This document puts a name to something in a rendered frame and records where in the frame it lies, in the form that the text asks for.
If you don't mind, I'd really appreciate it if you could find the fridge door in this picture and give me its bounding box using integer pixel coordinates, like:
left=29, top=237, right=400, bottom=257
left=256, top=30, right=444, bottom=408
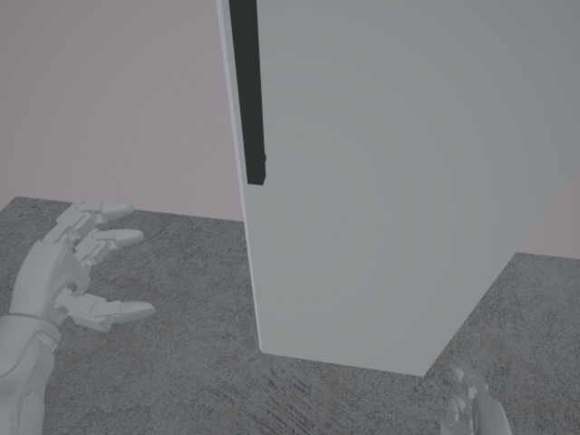
left=221, top=0, right=580, bottom=377

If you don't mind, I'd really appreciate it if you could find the left robot forearm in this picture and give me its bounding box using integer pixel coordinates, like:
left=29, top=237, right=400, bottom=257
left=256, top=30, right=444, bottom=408
left=0, top=314, right=62, bottom=435

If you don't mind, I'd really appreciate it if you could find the handle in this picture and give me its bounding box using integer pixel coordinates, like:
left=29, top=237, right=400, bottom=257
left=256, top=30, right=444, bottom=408
left=228, top=0, right=266, bottom=186

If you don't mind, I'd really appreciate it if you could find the robot right hand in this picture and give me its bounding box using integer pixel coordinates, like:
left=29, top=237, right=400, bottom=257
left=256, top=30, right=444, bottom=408
left=440, top=355, right=513, bottom=435

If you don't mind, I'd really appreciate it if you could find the robot left hand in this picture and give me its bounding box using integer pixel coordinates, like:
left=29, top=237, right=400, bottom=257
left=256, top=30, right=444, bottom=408
left=9, top=199, right=155, bottom=332

